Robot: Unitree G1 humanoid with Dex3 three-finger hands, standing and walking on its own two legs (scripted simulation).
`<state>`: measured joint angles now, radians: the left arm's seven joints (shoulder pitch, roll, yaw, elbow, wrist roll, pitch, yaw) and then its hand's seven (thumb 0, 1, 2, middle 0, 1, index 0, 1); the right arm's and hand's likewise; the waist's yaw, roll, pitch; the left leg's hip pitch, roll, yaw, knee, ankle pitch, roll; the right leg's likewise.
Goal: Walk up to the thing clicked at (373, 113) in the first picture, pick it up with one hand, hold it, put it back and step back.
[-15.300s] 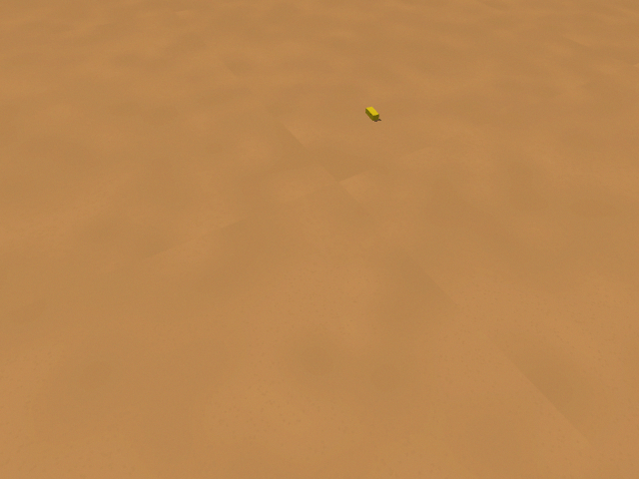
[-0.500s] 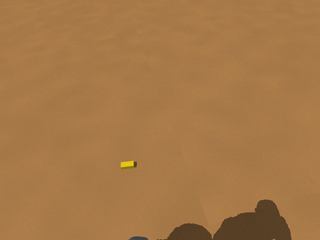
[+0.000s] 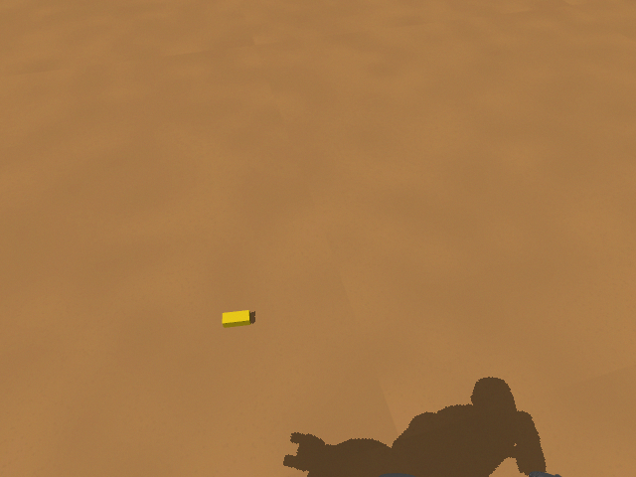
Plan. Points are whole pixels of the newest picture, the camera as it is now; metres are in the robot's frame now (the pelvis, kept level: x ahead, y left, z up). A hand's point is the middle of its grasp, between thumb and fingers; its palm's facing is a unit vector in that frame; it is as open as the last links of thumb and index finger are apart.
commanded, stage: walk up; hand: left
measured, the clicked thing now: (236, 318) +0.71 +0.29 -0.74
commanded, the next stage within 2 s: stand in 0.64 s
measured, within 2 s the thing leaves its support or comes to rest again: neither
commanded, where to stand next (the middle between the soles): +0.36 -0.02 m, yaw +5 degrees
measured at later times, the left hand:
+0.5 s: hand out of the picture +0.12 +0.28 -0.13, palm faces +0.02 -0.94 -0.34, open 7.4 cm
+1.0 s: hand out of the picture +0.06 +0.26 -0.13, palm faces -0.01 -0.94 -0.35, open 7.4 cm
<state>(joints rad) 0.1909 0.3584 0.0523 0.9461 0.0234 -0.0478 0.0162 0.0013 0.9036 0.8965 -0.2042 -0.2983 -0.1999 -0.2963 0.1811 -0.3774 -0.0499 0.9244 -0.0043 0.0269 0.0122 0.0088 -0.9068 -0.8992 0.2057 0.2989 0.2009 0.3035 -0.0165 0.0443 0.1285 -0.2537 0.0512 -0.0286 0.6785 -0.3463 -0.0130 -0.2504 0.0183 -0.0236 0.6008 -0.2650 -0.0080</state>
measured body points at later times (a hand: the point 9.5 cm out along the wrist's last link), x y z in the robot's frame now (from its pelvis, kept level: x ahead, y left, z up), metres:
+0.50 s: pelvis +0.01 +0.02 +0.01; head +0.01 +0.03 +0.46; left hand +0.12 +0.33 -0.11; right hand +0.09 -0.27 -0.11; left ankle +0.00 +0.16 -0.72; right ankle +0.03 -0.12 -0.72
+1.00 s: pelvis +0.00 +0.01 +0.02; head +0.01 +0.00 +0.47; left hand +0.07 +0.31 -0.11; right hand +0.09 -0.29 -0.11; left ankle +0.00 +0.16 -0.72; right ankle +0.03 -0.12 -0.72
